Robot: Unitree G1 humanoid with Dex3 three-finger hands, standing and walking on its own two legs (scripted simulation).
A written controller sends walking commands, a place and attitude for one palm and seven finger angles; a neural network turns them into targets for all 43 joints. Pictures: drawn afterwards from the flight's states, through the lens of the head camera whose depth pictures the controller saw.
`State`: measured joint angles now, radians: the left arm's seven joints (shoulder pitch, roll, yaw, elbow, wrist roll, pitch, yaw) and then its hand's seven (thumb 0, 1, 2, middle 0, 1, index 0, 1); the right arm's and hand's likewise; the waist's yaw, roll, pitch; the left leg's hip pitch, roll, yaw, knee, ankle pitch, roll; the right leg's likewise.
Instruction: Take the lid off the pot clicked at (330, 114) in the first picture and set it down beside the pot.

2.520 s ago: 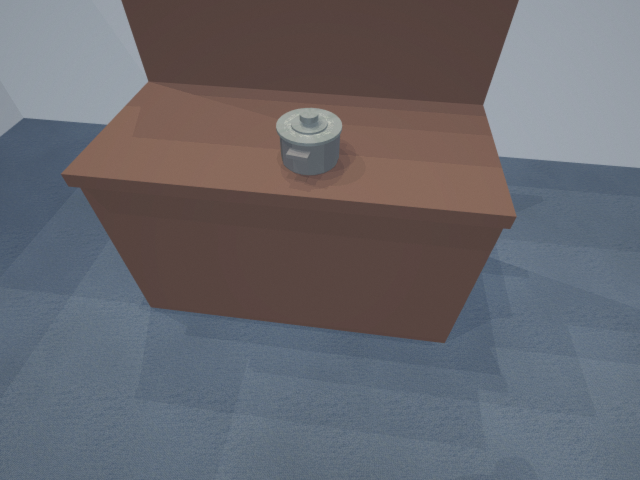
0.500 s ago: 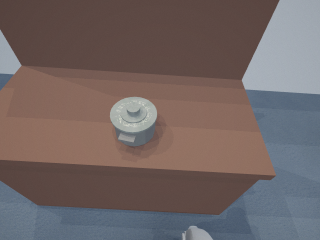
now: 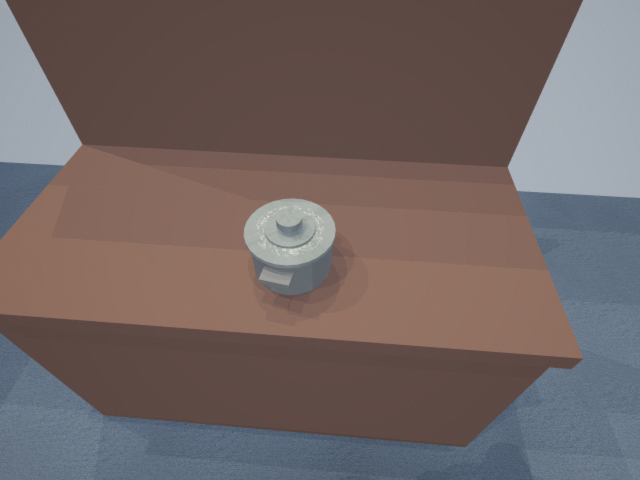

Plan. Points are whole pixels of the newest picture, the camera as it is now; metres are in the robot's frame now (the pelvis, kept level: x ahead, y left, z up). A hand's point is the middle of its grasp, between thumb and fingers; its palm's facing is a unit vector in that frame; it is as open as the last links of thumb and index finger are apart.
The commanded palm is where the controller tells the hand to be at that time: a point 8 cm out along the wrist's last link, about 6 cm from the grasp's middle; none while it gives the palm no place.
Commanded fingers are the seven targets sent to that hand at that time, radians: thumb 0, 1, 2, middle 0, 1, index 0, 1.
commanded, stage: come to a stop and stand still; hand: left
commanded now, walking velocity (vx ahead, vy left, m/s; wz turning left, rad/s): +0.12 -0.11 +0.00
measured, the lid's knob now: (289, 220) +0.51 +0.09 +0.01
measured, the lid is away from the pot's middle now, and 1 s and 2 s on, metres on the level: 0.00 0.00 0.00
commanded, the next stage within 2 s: look again from close up in 0.42 s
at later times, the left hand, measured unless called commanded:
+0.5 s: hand out of the picture -0.07 +0.22 -0.16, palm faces +0.03 -0.98 -0.21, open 7.4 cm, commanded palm none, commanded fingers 0.00 0.90 0.90 -0.20 -0.30 -0.20 -0.30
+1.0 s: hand out of the picture +0.01 +0.24 -0.17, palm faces +0.00 -0.98 -0.20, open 7.4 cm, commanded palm none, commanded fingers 0.00 0.90 0.90 -0.20 -0.30 -0.20 -0.30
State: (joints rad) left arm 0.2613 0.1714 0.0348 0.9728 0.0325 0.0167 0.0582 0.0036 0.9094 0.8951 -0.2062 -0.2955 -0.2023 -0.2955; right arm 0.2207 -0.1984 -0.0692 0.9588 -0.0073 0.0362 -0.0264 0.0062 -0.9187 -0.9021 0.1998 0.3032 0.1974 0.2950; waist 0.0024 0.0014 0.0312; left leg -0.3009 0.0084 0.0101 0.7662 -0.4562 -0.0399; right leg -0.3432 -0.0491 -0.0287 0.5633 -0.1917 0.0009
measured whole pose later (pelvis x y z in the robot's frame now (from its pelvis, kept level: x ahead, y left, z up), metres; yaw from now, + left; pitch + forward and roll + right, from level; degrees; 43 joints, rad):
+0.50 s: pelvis -0.03 +0.04 +0.00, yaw -1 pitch +0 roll -1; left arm 0.45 0.16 0.02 0.99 0.03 0.00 0.02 0.01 0.91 0.90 -0.20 -0.29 -0.20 -0.29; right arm 0.31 -0.20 -0.04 0.97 -0.02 0.03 -0.01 0.01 -0.90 -0.90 0.20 0.30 0.20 0.30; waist 0.00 0.03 0.00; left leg -0.40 -0.02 0.03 0.87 -0.42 0.02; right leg -0.18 0.07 -0.04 0.49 -0.31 -0.07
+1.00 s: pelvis -0.01 +0.06 +0.01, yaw -1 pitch -1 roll +0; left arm 0.31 0.17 0.00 1.03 0.01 0.00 0.04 0.01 0.92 0.90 -0.20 -0.29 -0.20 -0.29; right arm 0.28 -0.16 0.00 1.06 -0.01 -0.01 -0.04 0.01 -0.93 -0.90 0.20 0.30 0.20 0.30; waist 0.00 0.00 0.02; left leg -0.22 -0.06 0.04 0.47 -0.25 0.07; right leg -0.10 0.01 -0.01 0.43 -0.32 -0.01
